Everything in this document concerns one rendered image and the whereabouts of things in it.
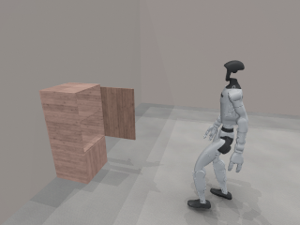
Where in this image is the robot right hand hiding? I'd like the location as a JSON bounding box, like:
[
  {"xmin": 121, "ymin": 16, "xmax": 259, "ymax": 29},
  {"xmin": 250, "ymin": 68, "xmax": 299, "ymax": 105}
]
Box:
[{"xmin": 203, "ymin": 125, "xmax": 218, "ymax": 141}]

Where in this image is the robot right forearm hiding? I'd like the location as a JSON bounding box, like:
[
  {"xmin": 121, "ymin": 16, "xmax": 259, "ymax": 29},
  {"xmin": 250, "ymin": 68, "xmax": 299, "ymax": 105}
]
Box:
[{"xmin": 213, "ymin": 115, "xmax": 222, "ymax": 128}]

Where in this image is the left robot foot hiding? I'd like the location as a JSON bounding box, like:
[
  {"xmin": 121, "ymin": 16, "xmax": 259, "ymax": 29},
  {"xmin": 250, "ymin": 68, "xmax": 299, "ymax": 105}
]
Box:
[{"xmin": 187, "ymin": 199, "xmax": 211, "ymax": 209}]

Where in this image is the right robot shin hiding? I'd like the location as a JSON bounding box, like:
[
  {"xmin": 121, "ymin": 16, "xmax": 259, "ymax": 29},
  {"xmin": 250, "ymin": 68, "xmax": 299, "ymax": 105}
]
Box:
[{"xmin": 212, "ymin": 162, "xmax": 227, "ymax": 194}]

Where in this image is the robot left forearm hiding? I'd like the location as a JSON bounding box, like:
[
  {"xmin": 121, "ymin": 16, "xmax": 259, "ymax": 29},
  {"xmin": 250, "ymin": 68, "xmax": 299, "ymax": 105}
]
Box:
[{"xmin": 233, "ymin": 118, "xmax": 248, "ymax": 154}]

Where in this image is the robot left upper arm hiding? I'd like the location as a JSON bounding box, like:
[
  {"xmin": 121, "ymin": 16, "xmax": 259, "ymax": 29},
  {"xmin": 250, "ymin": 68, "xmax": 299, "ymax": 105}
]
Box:
[{"xmin": 228, "ymin": 89, "xmax": 248, "ymax": 125}]

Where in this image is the robot left hand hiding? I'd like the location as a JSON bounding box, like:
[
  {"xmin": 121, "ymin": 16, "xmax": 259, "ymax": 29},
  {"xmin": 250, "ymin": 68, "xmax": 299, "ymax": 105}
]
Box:
[{"xmin": 228, "ymin": 151, "xmax": 244, "ymax": 173}]

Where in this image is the cupboard door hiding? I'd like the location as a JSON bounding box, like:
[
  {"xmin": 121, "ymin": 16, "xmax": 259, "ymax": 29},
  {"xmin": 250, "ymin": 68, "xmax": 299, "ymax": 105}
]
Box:
[{"xmin": 100, "ymin": 86, "xmax": 136, "ymax": 141}]

